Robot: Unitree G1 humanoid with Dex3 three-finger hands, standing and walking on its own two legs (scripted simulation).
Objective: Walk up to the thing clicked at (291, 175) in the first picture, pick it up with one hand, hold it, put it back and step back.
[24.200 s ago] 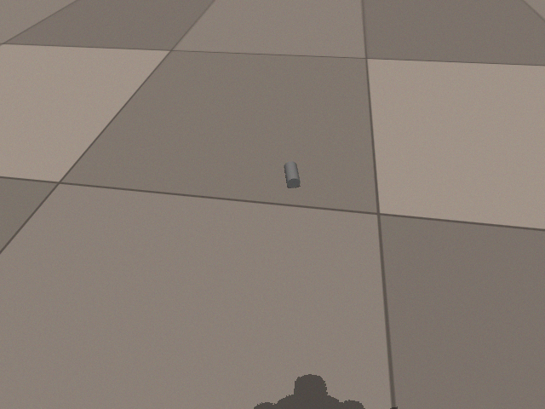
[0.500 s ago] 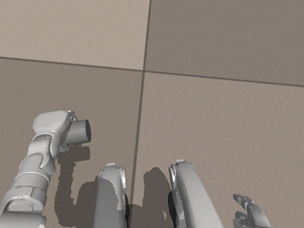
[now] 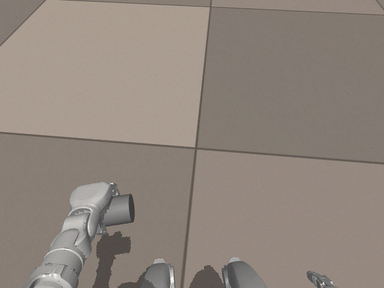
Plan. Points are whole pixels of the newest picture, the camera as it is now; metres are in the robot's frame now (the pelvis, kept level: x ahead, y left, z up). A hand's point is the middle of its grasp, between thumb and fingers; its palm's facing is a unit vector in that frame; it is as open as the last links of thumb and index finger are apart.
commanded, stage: lift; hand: left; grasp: from above
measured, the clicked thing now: (104, 212) +0.34 +0.23 -0.11
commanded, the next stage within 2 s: hold in 0.36 s
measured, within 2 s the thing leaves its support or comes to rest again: neither
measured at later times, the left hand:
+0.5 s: hand (94, 193) +0.35 +0.22 -0.02, palm faces -0.46 -0.08 -0.88, open 9.8 cm
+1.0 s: hand (86, 184) +0.35 +0.23 +0.02, palm faces -0.46 -0.06 -0.89, open 9.8 cm
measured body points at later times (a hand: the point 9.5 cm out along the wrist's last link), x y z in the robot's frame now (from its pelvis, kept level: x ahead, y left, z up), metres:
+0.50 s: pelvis +0.03 +0.00 +0.07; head +0.08 -0.01 +0.51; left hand +0.37 +0.22 +0.03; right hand +0.12 -0.27 -0.06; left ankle +0.06 +0.12 -0.64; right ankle +0.04 -0.14 -0.64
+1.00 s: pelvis +0.04 +0.00 +0.09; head +0.07 -0.01 +0.53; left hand +0.37 +0.23 +0.07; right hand +0.15 -0.27 -0.03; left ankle +0.06 +0.12 -0.64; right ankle +0.04 -0.14 -0.64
